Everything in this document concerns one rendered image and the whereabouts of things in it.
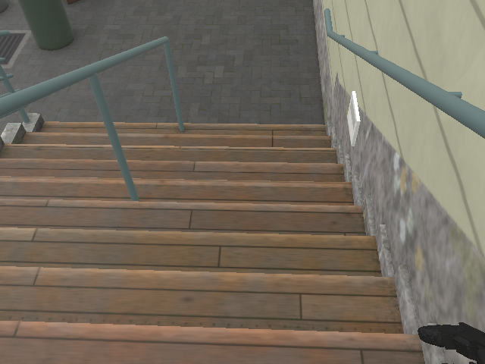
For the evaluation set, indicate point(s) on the robot right hand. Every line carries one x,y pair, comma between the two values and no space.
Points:
466,340

